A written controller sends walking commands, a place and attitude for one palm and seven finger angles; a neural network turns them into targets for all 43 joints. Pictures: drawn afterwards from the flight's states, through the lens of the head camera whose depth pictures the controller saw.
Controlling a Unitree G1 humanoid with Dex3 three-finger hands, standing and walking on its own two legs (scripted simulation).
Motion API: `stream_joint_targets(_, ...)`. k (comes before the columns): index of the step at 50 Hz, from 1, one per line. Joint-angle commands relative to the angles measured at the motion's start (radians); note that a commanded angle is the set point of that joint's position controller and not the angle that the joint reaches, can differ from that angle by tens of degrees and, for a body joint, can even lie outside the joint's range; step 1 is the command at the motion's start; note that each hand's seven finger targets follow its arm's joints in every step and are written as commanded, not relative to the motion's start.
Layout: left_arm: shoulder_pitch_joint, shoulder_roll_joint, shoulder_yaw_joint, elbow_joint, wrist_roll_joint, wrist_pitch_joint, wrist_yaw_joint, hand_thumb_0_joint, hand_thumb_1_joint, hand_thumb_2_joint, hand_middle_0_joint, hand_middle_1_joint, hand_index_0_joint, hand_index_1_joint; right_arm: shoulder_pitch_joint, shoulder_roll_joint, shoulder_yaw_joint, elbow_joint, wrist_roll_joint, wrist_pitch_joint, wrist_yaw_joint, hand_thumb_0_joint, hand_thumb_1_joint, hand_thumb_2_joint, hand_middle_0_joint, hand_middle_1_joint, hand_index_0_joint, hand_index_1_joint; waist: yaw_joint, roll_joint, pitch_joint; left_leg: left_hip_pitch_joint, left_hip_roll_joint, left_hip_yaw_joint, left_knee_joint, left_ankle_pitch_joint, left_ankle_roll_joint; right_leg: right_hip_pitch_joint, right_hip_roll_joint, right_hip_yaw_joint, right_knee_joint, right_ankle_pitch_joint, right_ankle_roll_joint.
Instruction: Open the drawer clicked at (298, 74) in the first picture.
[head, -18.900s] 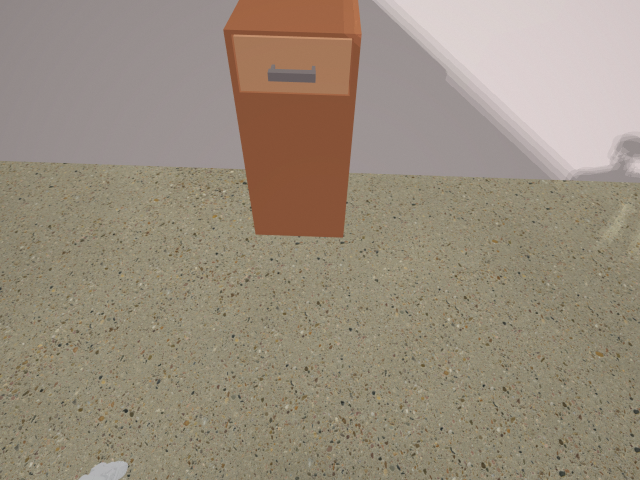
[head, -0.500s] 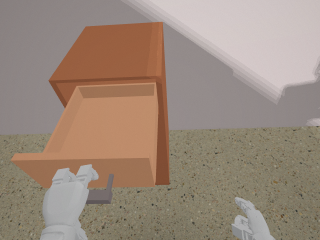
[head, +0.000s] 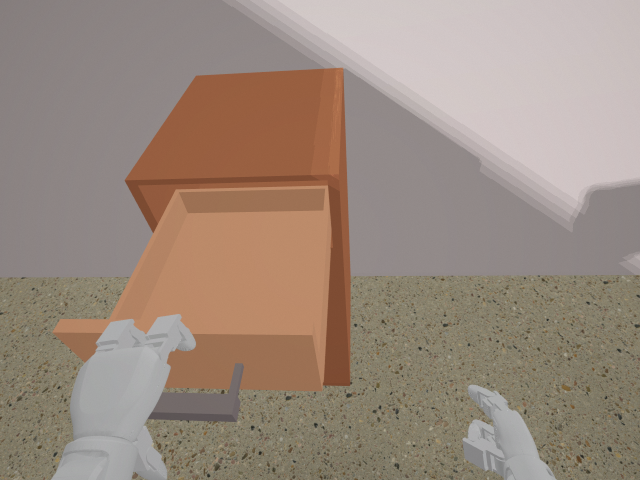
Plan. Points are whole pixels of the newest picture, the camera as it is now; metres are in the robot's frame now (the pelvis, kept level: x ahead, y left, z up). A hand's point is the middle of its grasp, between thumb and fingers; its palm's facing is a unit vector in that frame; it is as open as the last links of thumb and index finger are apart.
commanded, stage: lift the hand off the handle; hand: left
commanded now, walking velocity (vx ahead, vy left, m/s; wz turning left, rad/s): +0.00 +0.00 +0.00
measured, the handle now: (190, 388) +0.22 +0.22 -0.01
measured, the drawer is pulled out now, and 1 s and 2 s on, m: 0.30 0.30 0.30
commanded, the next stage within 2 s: draw the hand back to the body in 0.58 s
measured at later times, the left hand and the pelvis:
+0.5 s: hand (123, 361) +0.19 +0.22 +0.14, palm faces +0.14 -0.14 -0.98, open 13.8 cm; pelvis +0.00 +0.01 +0.02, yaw +0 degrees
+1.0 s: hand (95, 379) +0.17 +0.24 +0.14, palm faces +0.12 -0.13 -0.98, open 13.8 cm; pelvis -0.02 +0.01 +0.02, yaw +0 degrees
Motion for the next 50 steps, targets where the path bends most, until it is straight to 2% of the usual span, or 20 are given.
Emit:
stream_joint_targets(1,-0.165,0.146,0.12,-0.287,-0.008,0.006,0.018,0.0,-0.5,0.3,-0.3,-1.2,-0.3,-1.2,-0.171,-0.08,-0.024,-0.173,0.005,-0.05,-0.006,0.0,-0.9,-0.9,0.2,0.3,0.2,0.3,-0.005,-0.058,-0.134,0.212,-0.001,0.016,-0.085,0.253,0.033,-0.035,-0.044,0.029,-0.174,0.314,0.025)
stream_joint_targets(7,-0.122,0.164,0.142,-0.305,-0.018,0.022,-0.022,0.0,-0.5,0.3,-0.3,-1.2,-0.3,-1.2,-0.176,-0.082,-0.023,-0.168,0.013,-0.042,-0.002,0.0,-0.9,-0.9,0.2,0.3,0.2,0.3,0.006,-0.073,-0.104,0.225,0.007,0.02,-0.12,0.285,0.03,0.007,-0.041,0.024,-0.203,0.346,0.024)
stream_joint_targets(10,-0.107,0.147,0.122,-0.317,-0.033,0.056,-0.056,0.0,-0.5,0.3,-0.3,-1.2,-0.3,-1.2,-0.201,-0.082,-0.016,-0.182,0.026,-0.033,0.01,0.0,-0.9,-0.9,0.2,0.3,0.2,0.3,0.009,-0.055,-0.089,0.236,0.014,0.019,-0.143,0.307,0.026,0.033,-0.039,0.02,-0.217,0.356,0.022)
stream_joint_targets(11,-0.117,0.15,0.115,-0.336,-0.026,0.063,-0.067,0.0,-0.5,0.3,-0.3,-1.2,-0.3,-1.2,-0.185,-0.082,-0.013,-0.179,0.024,-0.032,0.014,0.0,-0.9,-0.9,0.2,0.3,0.2,0.3,0.011,-0.056,-0.113,0.246,0.015,0.021,-0.147,0.32,0.028,0.045,-0.044,0.008,-0.21,0.359,0.025)
stream_joint_targets(12,-0.119,0.143,0.099,-0.342,-0.034,0.071,-0.08,0.0,-0.5,0.3,-0.3,-1.2,-0.3,-1.2,-0.198,-0.082,-0.015,-0.181,0.027,-0.028,0.015,0.0,-0.9,-0.9,0.2,0.3,0.2,0.3,0.008,-0.056,-0.087,0.246,0.016,0.022,-0.159,0.317,0.027,0.047,-0.041,0.006,-0.221,0.356,0.027)
stream_joint_targets(15,-0.134,0.191,0.147,-0.363,-0.041,0.09,-0.103,0.0,-0.5,0.3,-0.3,-1.2,-0.3,-1.2,-0.225,-0.084,-0.005,-0.193,0.033,-0.025,0.014,0.0,-0.9,-0.9,0.2,0.3,0.2,0.3,0.02,-0.06,-0.081,0.252,0.022,0.017,-0.181,0.304,0.026,0.073,-0.037,0.019,-0.248,0.334,0.023)
stream_joint_targets(17,-0.118,0.179,0.132,-0.38,-0.047,0.088,-0.116,0.0,-0.5,0.3,-0.3,-1.2,-0.3,-1.2,-0.209,-0.083,-0.002,-0.192,0.033,-0.024,0.017,0.0,-0.9,-0.9,0.2,0.3,0.2,0.3,0.019,-0.067,-0.08,0.262,0.023,0.021,-0.19,0.324,0.027,0.085,-0.042,0.004,-0.249,0.352,0.028)
stream_joint_targets(20,-0.116,0.214,0.179,-0.42,-0.063,0.093,-0.129,0.0,-0.5,0.3,-0.3,-1.2,-0.3,-1.2,-0.235,-0.091,0.001,-0.202,0.04,-0.024,0.019,0.0,-0.9,-0.9,0.2,0.3,0.2,0.3,0.024,-0.044,-0.078,0.274,0.027,0.017,-0.198,0.332,0.024,0.104,-0.037,0.02,-0.27,0.363,0.024)
stream_joint_targets(21,-0.113,0.193,0.153,-0.434,-0.063,0.092,-0.135,0.0,-0.5,0.3,-0.3,-1.2,-0.3,-1.2,-0.211,-0.086,0.002,-0.202,0.037,-0.024,0.022,0.0,-0.9,-0.9,0.2,0.3,0.2,0.3,0.022,-0.048,-0.094,0.28,0.027,0.023,-0.202,0.331,0.026,0.108,-0.045,0.002,-0.267,0.349,0.03)
stream_joint_targets(23,-0.139,0.214,0.173,-0.421,-0.076,0.092,-0.147,0.0,-0.5,0.3,-0.3,-1.2,-0.3,-1.2,-0.219,-0.091,0.0,-0.193,0.037,-0.021,0.02,0.0,-0.9,-0.9,0.2,0.3,0.2,0.3,0.017,-0.049,-0.038,0.273,0.025,0.024,-0.219,0.305,0.025,0.094,-0.042,0.004,-0.293,0.315,0.032)
stream_joint_targets(24,-0.172,0.221,0.175,-0.434,-0.072,0.092,-0.152,0.0,-0.5,0.3,-0.3,-1.2,-0.3,-1.2,-0.224,-0.093,0.001,-0.191,0.038,-0.021,0.02,0.0,-0.9,-0.9,0.2,0.3,0.2,0.3,0.016,-0.043,-0.043,0.283,0.027,0.021,-0.225,0.301,0.024,0.09,-0.041,0.006,-0.3,0.297,0.031)
stream_joint_targets(28,-0.141,0.182,0.138,-0.393,-0.08,0.092,-0.182,0.0,-0.5,0.3,-0.3,-1.2,-0.3,-1.2,-0.214,-0.091,-0.001,-0.189,0.039,-0.026,0.024,0.0,-0.9,-0.9,0.2,0.3,0.2,0.3,0.015,-0.07,-0.03,0.288,0.024,0.021,-0.243,0.284,0.026,0.101,-0.039,-0.002,-0.318,0.269,0.033)
stream_joint_targets(32,-0.195,0.2,0.144,-0.387,-0.065,0.075,-0.189,0.0,-0.5,0.3,-0.3,-1.2,-0.3,-1.2,-0.221,-0.088,0.001,-0.184,0.036,-0.033,0.017,0.0,-0.9,-0.9,0.2,0.3,0.2,0.3,0.011,-0.062,-0.018,0.299,0.025,0.024,-0.248,0.258,0.026,0.088,-0.039,0.009,-0.341,0.222,0.028)
stream_joint_targets(36,-0.19,0.208,0.162,-0.422,-0.053,0.043,-0.169,0.0,-0.5,0.3,-0.3,-1.2,-0.3,-1.2,-0.214,-0.084,0.005,-0.193,0.032,-0.048,0.017,0.0,-0.9,-0.9,0.2,0.3,0.2,0.3,0.025,-0.025,-0.058,0.309,0.023,0.022,-0.244,0.254,0.023,0.101,-0.044,0.007,-0.34,0.2,0.022)
stream_joint_targets(39,-0.157,0.253,0.229,-0.389,-0.065,0.034,-0.155,0.0,-0.5,0.3,-0.3,-1.2,-0.3,-1.2,-0.213,-0.092,-0.002,-0.182,0.031,-0.048,0.01,0.0,-0.9,-0.9,0.2,0.3,0.2,0.3,0.032,-0.056,-0.036,0.298,0.02,0.023,-0.245,0.26,0.021,0.107,-0.042,0.015,-0.347,0.229,0.024)
stream_joint_targets(40,-0.149,0.266,0.256,-0.387,-0.072,0.04,-0.152,0.0,-0.5,0.3,-0.3,-1.2,-0.3,-1.2,-0.238,-0.092,0.002,-0.183,0.036,-0.05,0.011,0.0,-0.9,-0.9,0.2,0.3,0.2,0.3,0.035,-0.03,-0.026,0.296,0.019,0.015,-0.246,0.25,0.019,0.108,-0.034,0.038,-0.357,0.221,0.016)
stream_joint_targets(44,-0.145,0.236,0.23,-0.383,-0.096,0.035,-0.161,0.0,-0.5,0.3,-0.3,-1.2,-0.3,-1.2,-0.216,-0.093,-0.006,-0.178,0.037,-0.054,0.012,0.0,-0.9,-0.9,0.2,0.3,0.2,0.3,0.022,-0.037,-0.019,0.297,0.014,0.021,-0.252,0.248,0.02,0.101,-0.041,0.015,-0.356,0.218,0.026)
stream_joint_targets(45,-0.133,0.221,0.221,-0.395,-0.106,0.035,-0.167,0.0,-0.5,0.3,-0.3,-1.2,-0.3,-1.2,-0.239,-0.093,-0.002,-0.188,0.042,-0.062,0.014,0.0,-0.9,-0.9,0.2,0.3,0.2,0.3,0.021,-0.009,-0.013,0.301,0.016,0.014,-0.253,0.242,0.019,0.094,-0.034,0.025,-0.362,0.206,0.02)
stream_joint_targets(48,-0.12,0.22,0.2,-0.401,-0.103,0.02,-0.177,0.0,-0.5,0.3,-0.3,-1.2,-0.3,-1.2,-0.206,-0.098,-0.008,-0.187,0.035,-0.064,0.008,0.0,-0.9,-0.9,0.2,0.3,0.2,0.3,0.015,-0.05,-0.012,0.297,0.016,0.021,-0.253,0.234,0.022,0.083,-0.042,0.004,-0.363,0.195,0.03)
stream_joint_targets(50,-0.093,0.241,0.232,-0.413,-0.107,0.016,-0.173,0.0,-0.5,0.3,-0.3,-1.2,-0.3,-1.2,-0.222,-0.1,-0.003,-0.197,0.039,-0.072,0.006,0.0,-0.9,-0.9,0.2,0.3,0.2,0.3,0.021,-0.046,-0.01,0.297,0.021,0.014,-0.251,0.229,0.021,0.085,-0.037,0.016,-0.367,0.194,0.024)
